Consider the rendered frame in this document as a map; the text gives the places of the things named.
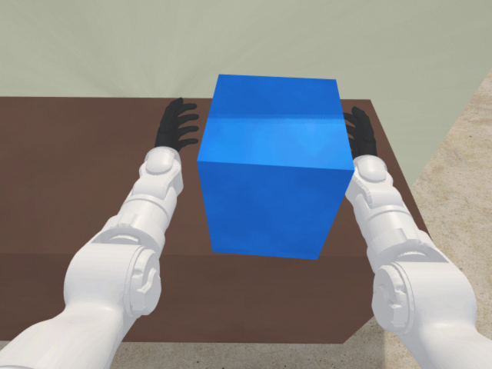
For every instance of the pedestal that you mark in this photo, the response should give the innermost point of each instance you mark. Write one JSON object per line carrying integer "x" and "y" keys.
{"x": 67, "y": 165}

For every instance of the robot left hand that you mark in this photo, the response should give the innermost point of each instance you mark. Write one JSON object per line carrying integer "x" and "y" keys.
{"x": 168, "y": 133}

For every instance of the left robot forearm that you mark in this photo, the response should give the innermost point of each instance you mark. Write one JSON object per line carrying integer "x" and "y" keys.
{"x": 146, "y": 213}

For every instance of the robot right hand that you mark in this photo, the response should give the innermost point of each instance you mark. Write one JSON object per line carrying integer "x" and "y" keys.
{"x": 364, "y": 142}

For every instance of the left robot upper arm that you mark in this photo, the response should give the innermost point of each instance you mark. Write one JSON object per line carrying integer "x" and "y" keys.
{"x": 108, "y": 287}

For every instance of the carton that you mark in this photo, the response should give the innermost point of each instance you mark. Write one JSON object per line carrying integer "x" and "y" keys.
{"x": 274, "y": 164}

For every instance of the right robot forearm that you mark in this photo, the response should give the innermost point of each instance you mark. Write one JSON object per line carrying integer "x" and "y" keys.
{"x": 384, "y": 220}

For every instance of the right robot upper arm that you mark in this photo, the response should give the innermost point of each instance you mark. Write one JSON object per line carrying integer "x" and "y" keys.
{"x": 430, "y": 307}

